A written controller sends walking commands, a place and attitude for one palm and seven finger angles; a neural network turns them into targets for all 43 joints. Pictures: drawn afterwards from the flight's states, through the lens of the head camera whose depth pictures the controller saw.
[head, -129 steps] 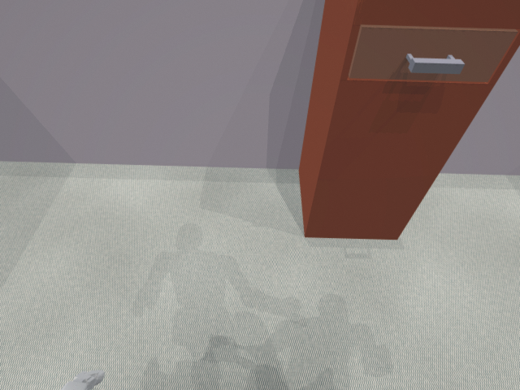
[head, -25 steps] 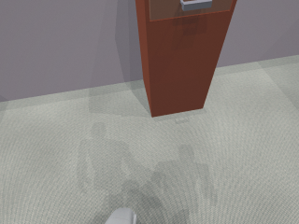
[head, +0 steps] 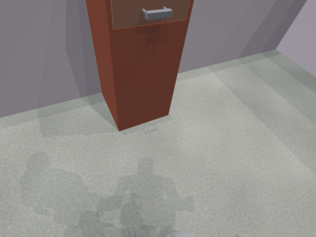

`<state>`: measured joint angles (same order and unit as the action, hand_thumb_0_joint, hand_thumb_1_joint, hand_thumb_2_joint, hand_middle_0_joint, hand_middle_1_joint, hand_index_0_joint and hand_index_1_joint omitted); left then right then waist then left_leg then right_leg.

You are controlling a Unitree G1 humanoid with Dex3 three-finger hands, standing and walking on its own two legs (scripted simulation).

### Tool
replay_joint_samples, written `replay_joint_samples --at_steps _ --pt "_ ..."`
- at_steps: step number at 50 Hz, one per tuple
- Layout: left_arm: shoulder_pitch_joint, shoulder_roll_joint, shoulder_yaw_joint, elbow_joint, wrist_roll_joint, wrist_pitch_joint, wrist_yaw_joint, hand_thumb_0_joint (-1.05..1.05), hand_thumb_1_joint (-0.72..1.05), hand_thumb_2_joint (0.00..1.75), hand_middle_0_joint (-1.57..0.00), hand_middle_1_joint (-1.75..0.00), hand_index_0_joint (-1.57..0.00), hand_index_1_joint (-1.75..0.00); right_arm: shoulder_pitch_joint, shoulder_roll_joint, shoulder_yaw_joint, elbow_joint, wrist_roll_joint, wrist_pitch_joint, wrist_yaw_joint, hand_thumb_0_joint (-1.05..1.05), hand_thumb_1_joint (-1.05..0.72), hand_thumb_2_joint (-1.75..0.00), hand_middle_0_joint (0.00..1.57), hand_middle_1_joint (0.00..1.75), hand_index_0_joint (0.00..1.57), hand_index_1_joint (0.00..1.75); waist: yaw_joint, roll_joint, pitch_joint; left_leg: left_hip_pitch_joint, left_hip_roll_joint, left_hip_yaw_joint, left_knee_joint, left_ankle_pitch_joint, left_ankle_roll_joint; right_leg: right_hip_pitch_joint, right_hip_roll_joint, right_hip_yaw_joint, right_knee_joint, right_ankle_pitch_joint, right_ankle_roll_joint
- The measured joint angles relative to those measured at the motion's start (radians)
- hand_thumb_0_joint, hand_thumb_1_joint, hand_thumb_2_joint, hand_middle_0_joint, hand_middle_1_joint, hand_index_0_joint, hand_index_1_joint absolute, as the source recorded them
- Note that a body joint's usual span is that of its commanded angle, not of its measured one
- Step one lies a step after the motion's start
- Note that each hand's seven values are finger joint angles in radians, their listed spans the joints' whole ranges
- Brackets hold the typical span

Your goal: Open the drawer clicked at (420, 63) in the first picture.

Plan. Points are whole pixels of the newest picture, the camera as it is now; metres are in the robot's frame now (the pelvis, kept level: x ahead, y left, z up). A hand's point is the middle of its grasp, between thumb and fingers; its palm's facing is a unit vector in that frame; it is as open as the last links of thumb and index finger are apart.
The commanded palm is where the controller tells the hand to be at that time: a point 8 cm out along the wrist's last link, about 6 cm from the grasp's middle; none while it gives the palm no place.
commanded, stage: walk to a spot facing it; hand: left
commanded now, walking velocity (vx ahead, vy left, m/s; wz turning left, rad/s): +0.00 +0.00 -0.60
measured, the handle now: (156, 11) +0.99 +0.10 +0.10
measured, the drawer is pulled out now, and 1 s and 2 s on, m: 0.00 0.00 0.00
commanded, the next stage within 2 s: none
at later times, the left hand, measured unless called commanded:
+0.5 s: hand (120, 220) +0.19 +0.11 -0.16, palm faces -0.33 -0.91 -0.26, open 7.4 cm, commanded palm none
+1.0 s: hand (105, 212) +0.21 +0.16 -0.18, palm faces -0.50 -0.85 -0.16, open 7.4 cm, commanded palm none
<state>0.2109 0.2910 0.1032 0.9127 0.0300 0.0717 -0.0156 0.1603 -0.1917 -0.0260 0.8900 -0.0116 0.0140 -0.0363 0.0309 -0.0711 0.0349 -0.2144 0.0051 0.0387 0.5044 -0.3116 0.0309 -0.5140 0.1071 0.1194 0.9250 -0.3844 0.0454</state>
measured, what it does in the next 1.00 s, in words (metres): steps on the spot, turning right: right foot, then left foot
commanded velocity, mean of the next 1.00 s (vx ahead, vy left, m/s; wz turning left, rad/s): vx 0.15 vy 0.00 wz -0.60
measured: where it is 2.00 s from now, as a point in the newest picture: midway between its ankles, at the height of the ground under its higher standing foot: (200, 214)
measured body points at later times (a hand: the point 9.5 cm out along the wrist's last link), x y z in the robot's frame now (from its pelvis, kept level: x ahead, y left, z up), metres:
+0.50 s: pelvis -0.01 -0.03 -0.01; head +0.03 -0.06 +0.43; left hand +0.20 +0.16 -0.14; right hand -0.10 -0.28 -0.17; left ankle -0.02 +0.11 -0.68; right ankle -0.03 -0.13 -0.74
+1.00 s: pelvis +0.09 +0.00 +0.00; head +0.11 +0.03 +0.45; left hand +0.23 +0.21 -0.17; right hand +0.03 -0.26 -0.11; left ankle +0.12 +0.07 -0.74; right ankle -0.01 -0.11 -0.66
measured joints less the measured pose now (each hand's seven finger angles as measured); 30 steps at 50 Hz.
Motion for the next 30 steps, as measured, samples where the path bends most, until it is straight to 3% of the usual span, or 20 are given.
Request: replay_joint_samples --at_steps 3,7,14,18,20,22,25,30 --pt "0.004 0.010 0.009 -0.006 0.004 0.000 -0.012 0.01 0.91 0.90 -0.20 -0.30 -0.20 -0.30 0.034 0.008 0.005 0.010 -0.005 0.002 -0.002 0.00 -0.90 -0.90 0.20 0.30 0.20 0.30 0.004 0.004 -0.003 0.035 0.020 0.039 -0.035 0.009 0.001 -0.045 -0.045 -0.050 0.222 0.022 0.023" --pt "0.003 0.004 0.004 0.000 -0.002 0.007 -0.016 0.01 0.91 0.90 -0.20 -0.30 -0.20 -0.30 0.065 0.013 0.002 0.015 -0.008 -0.009 -0.002 0.00 -0.90 -0.90 0.20 0.30 0.20 0.30 -0.004 0.021 0.011 0.059 0.043 0.093 -0.043 0.002 0.006 -0.021 -0.105 -0.079 0.248 0.022 0.040" --pt "-0.047 -0.030 -0.013 0.006 -0.008 0.022 -0.021 0.01 0.91 0.90 -0.20 -0.30 -0.20 -0.30 0.111 0.010 -0.010 0.041 -0.012 -0.013 0.006 0.00 -0.90 -0.90 0.20 0.30 0.20 0.30 -0.037 0.043 0.055 0.067 0.083 0.187 -0.010 -0.028 -0.009 0.069 -0.160 -0.145 0.019 -0.021 0.035" --pt "-0.081 -0.055 -0.025 -0.007 -0.009 0.008 -0.024 0.01 0.91 0.90 -0.20 -0.30 -0.20 -0.30 0.128 -0.015 -0.027 0.065 -0.014 -0.004 0.013 0.00 -0.90 -0.90 0.20 0.30 0.20 0.30 -0.057 0.071 0.070 0.055 0.120 0.244 0.053 -0.069 -0.034 0.144 -0.150 -0.186 -0.161 -0.016 0.006" --pt "-0.090 -0.060 -0.032 -0.019 -0.008 -0.010 -0.024 0.01 0.91 0.90 -0.20 -0.30 -0.20 -0.30 0.145 -0.030 -0.035 0.070 -0.010 0.000 0.018 0.00 -0.90 -0.90 0.20 0.30 0.20 0.30 -0.063 0.084 0.066 0.032 0.144 0.265 0.125 -0.107 -0.054 0.209 -0.140 -0.206 -0.302 0.068 -0.023" --pt "-0.105 -0.071 -0.039 -0.024 -0.009 -0.037 -0.011 0.01 0.91 0.90 -0.20 -0.30 -0.20 -0.30 0.141 -0.052 -0.040 0.079 -0.005 0.018 0.019 0.00 -0.90 -0.90 0.20 0.30 0.20 0.30 -0.069 0.117 0.074 -0.049 0.166 0.196 0.315 -0.177 -0.080 0.199 -0.111 -0.208 -0.290 0.063 -0.069" --pt "-0.106 -0.078 -0.045 -0.035 -0.017 -0.048 0.010 0.01 0.91 0.90 -0.20 -0.30 -0.20 -0.30 0.121 -0.059 -0.040 0.083 -0.003 0.047 0.010 0.00 -0.91 -0.90 0.20 0.30 0.20 0.30 -0.070 0.115 0.074 -0.171 0.128 0.076 0.569 -0.210 -0.097 0.209 -0.098 -0.189 -0.302 0.065 -0.090" --pt "-0.073 -0.077 -0.047 -0.025 -0.018 -0.044 0.015 0.01 0.91 0.90 -0.20 -0.30 -0.21 -0.30 0.074 -0.051 -0.038 0.057 -0.013 0.047 0.022 0.00 -0.91 -0.90 0.20 0.30 0.20 0.30 -0.058 0.093 0.046 -0.268 0.123 0.008 0.621 -0.081 -0.123 0.247 -0.074 -0.133 -0.404 0.127 -0.095"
